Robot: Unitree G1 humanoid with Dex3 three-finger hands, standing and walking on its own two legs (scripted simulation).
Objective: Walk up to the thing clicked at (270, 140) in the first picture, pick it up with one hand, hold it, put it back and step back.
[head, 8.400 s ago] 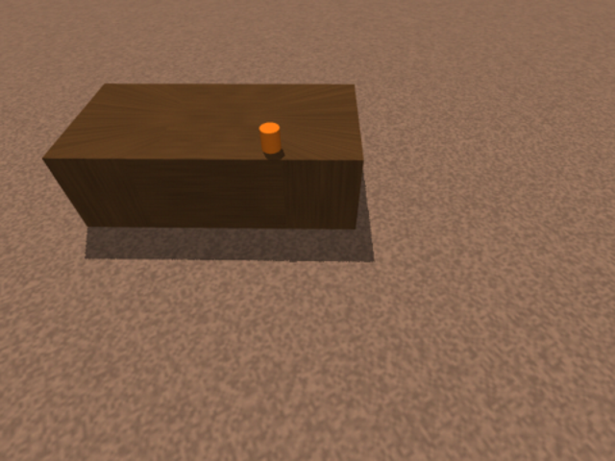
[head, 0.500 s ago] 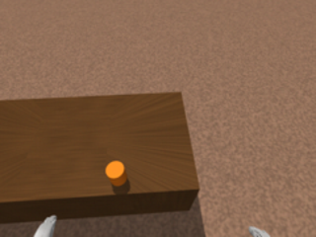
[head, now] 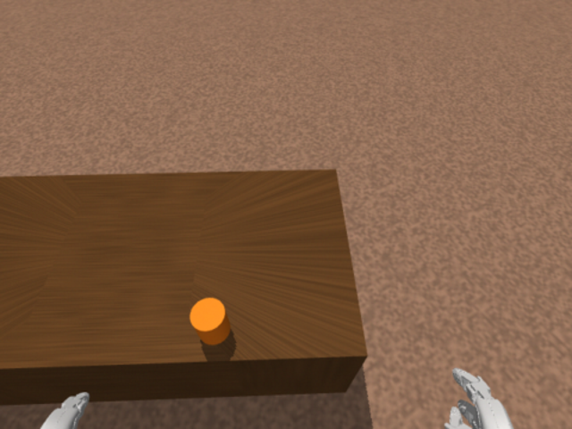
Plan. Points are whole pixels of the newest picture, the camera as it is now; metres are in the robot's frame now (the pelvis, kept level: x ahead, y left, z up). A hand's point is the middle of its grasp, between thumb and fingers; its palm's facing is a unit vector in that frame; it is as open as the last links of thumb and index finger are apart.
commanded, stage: go down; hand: left
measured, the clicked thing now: (211, 321) +0.40 +0.19 -0.31
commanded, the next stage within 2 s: none
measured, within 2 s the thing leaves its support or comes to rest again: neither
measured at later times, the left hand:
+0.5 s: hand out of the picture +0.11 +0.28 -0.10, palm faces +0.04 -0.95 -0.32, open 17.4 cm
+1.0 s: hand (73, 403) +0.20 +0.32 -0.07, palm faces +0.14 -0.95 -0.29, open 17.2 cm
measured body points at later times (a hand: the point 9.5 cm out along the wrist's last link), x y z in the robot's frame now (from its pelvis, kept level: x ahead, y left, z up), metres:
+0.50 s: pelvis -0.03 +0.01 -0.03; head +0.01 +0.01 +0.42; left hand +0.11 +0.33 -0.08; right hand +0.13 -0.25 -0.10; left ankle +0.00 +0.13 -0.71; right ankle -0.06 -0.14 -0.71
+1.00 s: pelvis -0.04 +0.00 -0.03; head +0.01 +0.02 +0.41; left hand +0.19 +0.37 -0.05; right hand +0.11 -0.25 -0.11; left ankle +0.00 +0.13 -0.71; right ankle -0.06 -0.14 -0.71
